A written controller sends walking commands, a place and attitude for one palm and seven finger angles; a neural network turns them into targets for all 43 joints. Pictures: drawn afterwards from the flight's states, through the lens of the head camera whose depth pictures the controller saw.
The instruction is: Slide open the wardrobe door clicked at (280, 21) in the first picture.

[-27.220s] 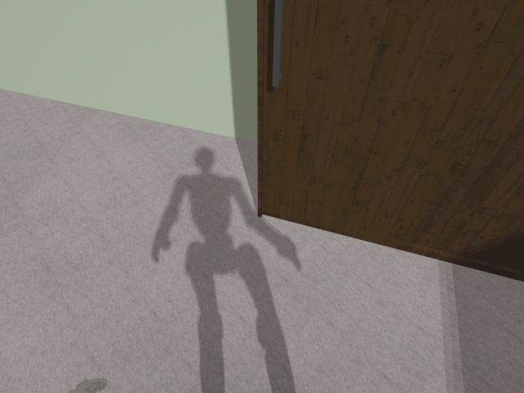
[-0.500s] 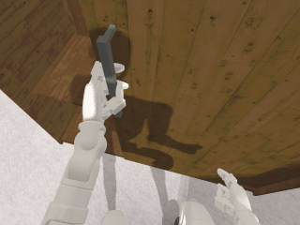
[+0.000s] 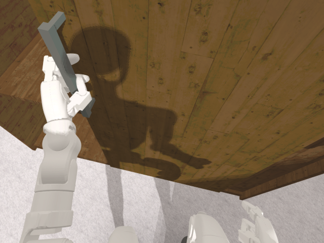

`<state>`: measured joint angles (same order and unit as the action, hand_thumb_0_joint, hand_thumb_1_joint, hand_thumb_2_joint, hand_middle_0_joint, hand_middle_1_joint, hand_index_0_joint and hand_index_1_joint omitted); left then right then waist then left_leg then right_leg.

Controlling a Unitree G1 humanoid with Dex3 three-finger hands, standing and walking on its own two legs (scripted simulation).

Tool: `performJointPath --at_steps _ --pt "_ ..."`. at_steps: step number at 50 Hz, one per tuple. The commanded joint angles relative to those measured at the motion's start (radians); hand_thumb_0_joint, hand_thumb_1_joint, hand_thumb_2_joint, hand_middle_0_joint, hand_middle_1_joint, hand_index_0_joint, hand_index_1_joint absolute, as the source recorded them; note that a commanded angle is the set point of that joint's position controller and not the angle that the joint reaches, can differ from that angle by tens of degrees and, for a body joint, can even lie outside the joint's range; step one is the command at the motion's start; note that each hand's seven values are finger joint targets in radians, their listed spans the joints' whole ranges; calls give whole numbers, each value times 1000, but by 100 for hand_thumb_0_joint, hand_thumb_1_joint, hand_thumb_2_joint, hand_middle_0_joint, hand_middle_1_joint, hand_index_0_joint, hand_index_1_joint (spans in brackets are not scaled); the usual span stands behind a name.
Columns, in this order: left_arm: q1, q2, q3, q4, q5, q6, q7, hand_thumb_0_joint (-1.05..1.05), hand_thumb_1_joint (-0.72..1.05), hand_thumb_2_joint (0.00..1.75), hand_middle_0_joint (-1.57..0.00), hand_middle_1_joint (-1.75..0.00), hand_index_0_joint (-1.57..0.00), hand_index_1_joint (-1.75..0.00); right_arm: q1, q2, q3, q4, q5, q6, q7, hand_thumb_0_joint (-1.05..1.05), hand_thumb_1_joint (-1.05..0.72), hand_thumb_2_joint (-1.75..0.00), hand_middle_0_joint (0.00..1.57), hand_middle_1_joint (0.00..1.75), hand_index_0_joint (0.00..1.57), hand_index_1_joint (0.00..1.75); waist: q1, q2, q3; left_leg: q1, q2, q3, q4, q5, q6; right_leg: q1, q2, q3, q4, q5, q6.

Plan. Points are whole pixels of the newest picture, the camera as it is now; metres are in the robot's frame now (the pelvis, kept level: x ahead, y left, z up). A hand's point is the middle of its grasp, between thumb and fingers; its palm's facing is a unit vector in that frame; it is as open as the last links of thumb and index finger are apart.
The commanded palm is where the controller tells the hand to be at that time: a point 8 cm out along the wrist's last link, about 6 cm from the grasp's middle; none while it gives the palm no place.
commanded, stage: stop walking and hold the door there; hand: left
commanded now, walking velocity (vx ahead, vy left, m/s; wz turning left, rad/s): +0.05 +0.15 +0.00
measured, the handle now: (75, 76) +0.41 +0.28 +0.11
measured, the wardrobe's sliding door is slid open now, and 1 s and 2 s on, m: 0.50 0.50 0.49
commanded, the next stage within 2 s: none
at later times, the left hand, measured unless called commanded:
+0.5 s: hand (80, 93) +0.37 +0.25 +0.11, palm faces +0.47 -0.85 -0.23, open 6.2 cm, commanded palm +0.32 +0.29 +0.09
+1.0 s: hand (81, 92) +0.36 +0.25 +0.11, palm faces +0.41 -0.88 -0.23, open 5.6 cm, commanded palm +0.32 +0.29 +0.09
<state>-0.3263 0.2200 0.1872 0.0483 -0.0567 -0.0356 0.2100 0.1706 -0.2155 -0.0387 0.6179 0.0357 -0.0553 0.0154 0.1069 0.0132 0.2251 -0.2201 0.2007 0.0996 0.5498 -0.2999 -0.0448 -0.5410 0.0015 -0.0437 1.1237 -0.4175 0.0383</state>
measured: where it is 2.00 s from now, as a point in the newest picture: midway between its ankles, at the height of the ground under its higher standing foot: outside the picture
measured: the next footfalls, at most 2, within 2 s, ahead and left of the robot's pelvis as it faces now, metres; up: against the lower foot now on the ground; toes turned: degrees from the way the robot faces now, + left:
right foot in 0.20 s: +0.10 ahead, -0.23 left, +0.00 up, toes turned -11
left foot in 0.50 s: +0.06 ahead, +0.06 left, +0.00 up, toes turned -4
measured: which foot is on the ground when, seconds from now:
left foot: down 0.00-0.20, up 0.22-0.48, down 0.50-1.00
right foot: up 0.00-0.18, down 0.20-0.52, up 0.54-0.78, down 0.80-1.00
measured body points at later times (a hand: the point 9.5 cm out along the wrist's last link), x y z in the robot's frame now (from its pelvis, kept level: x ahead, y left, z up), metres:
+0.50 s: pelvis -0.02 -0.05 -0.02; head -0.03 -0.04 +0.43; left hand +0.34 +0.29 +0.12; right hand +0.07 -0.37 -0.10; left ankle +0.01 +0.06 -0.74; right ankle +0.06 -0.22 -0.74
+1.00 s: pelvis -0.07 -0.03 -0.01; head -0.08 -0.03 +0.44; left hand +0.34 +0.29 +0.13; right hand -0.07 -0.32 -0.13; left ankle +0.02 +0.06 -0.74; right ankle -0.11 -0.14 -0.74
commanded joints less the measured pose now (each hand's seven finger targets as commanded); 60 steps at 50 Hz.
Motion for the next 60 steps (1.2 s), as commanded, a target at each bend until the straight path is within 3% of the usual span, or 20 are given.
performJointPath --at_steps 1,2,6,8,10,11,14,16,23,25,26,27,29,32,36,42,44,51,56,60 --pt "-168 504 269 -32 42 -127 -78 0 90 90 -45 -140 -45 -140 -25 -199 -81 -84 -13 -19 -25 0 -90 -90 20 30 20 30 -99 336 -525 439 188 -9 -82 909 137 -75 -4 -37 -83 74 24" --pt "-177 368 134 -75 33 -120 -97 0 90 90 -45 -140 -45 -140 -23 -172 -66 -123 -14 -4 -28 0 -90 -90 20 30 20 30 -100 369 -508 403 171 -20 -47 881 133 -32 4 -51 -183 37 12" --pt "-159 384 154 -45 24 -143 -100 0 90 90 -45 -140 -45 -140 -31 -169 -44 -128 3 -64 -47 0 -90 -90 20 30 20 30 -121 464 -442 306 110 94 -3 721 71 163 42 -129 -532 148 -1" --pt "-120 469 222 29 43 -157 -92 0 90 90 -45 -140 -45 -140 -9 -172 -40 -114 13 -76 -50 0 -90 -90 20 30 20 30 -105 267 -481 190 18 103 186 520 47 393 19 -101 -741 449 -8" --pt "-51 630 344 152 65 -163 -79 0 90 90 -45 -140 -45 -140 -65 -127 -21 -138 8 -57 -83 0 -90 -90 20 30 20 30 -79 -185 -528 -232 -159 50 499 -286 22 664 -300 278 -625 1285 -136" --pt "-40 670 410 220 53 -138 -67 0 90 90 -45 -140 -45 -140 -84 -136 -13 -117 3 -58 -99 0 -90 -90 20 30 20 30 -83 -195 -503 -264 -147 -74 585 -352 26 580 -394 320 -649 1298 -150" --pt "-93 690 458 273 34 -140 -55 0 90 90 -45 -140 -45 -140 -83 -190 -22 -65 11 -41 -103 0 -90 -90 20 30 20 30 -79 -287 -521 -276 -149 -149 617 -285 11 582 -379 314 -650 1059 -180" --pt "-83 683 502 389 37 -155 -51 0 90 90 -45 -140 -45 -140 -84 -188 -19 -51 12 -40 -105 0 -90 -90 20 30 20 30 -93 -330 -526 -248 -153 -133 555 -229 14 545 -351 204 -653 965 -163" --pt "-246 636 387 446 54 -190 -70 0 90 90 -45 -140 -45 -140 -30 -206 -26 -6 2 -37 -95 0 -90 -90 20 30 20 30 -129 -117 -430 76 -169 -85 37 -43 45 165 -262 154 -766 130 -105" --pt "-267 635 366 422 58 -221 -79 0 90 90 -45 -140 -45 -140 -13 -244 -31 -10 -4 -28 -98 0 -90 -90 20 30 20 30 -120 205 -361 61 -81 -159 -197 -52 66 123 -108 48 -590 10 -64" --pt "-304 613 341 383 53 -229 -80 0 90 90 -45 -140 -45 -140 -7 -262 -30 -38 5 -28 -94 0 -90 -90 20 30 20 30 -113 404 -328 -39 75 -394 -335 -131 143 106 -6 -39 -391 -67 -31" --pt "-327 640 353 383 53 -222 -73 0 90 90 -45 -140 -45 -140 -13 -231 -26 -59 8 -33 -95 0 -90 -90 20 30 20 30 -105 387 -308 -160 128 -430 -386 -141 216 156 24 6 -195 -77 -36" --pt "-338 660 353 427 72 -213 -65 0 90 90 -45 -140 -45 -140 1 -206 -24 -48 1 -40 -103 0 -90 -90 20 30 20 30 -109 344 -276 -232 125 -460 -400 -269 225 140 -29 79 -77 1 -36" --pt "-306 622 326 525 61 -178 -77 0 90 90 -45 -140 -45 -140 44 -230 -27 -12 6 -51 -105 0 -90 -90 20 30 20 30 -101 196 -311 -106 41 -259 -297 -155 187 191 -15 0 -306 13 -18" --pt "-367 564 232 553 58 -161 -96 0 90 90 -45 -140 -45 -140 97 -234 -13 -6 -1 -65 -114 0 -90 -90 20 30 20 30 -123 210 -380 54 28 -252 -242 37 152 286 21 -52 -646 49 -22" --pt "-401 740 356 678 66 -144 -89 0 90 90 -45 -140 -45 -140 119 -247 -17 19 -3 -54 -119 0 -90 -90 20 30 20 30 -137 25 -479 -17 -63 -78 -61 194 78 451 -126 73 -722 341 -79" --pt "-418 698 322 764 42 -130 -95 0 90 90 -45 -140 -45 -140 99 -239 -19 25 13 -39 -124 0 -90 -90 20 30 20 30 -128 -96 -453 -39 -85 -54 -28 119 80 425 -160 130 -738 333 -85" --pt "-484 678 288 888 55 -155 -104 0 90 90 -45 -140 -45 -140 116 -245 -17 38 4 -17 -133 0 -90 -90 20 30 20 30 -145 19 -272 6 -50 -150 -109 -166 99 133 -126 111 -766 -150 -81" --pt "-464 614 245 881 54 -172 -98 0 90 90 -45 -140 -45 -140 116 -242 -12 21 9 -26 -139 0 -90 -90 20 30 20 30 -131 112 -244 -72 70 -365 -340 -295 153 226 -19 21 -595 -3 -42" --pt "-444 655 270 876 62 -181 -104 0 90 90 -45 -140 -45 -140 134 -253 -18 29 6 -37 -140 0 -90 -90 20 30 20 30 -112 98 -346 -2 -15 -186 -168 115 127 335 -66 48 -728 191 -44"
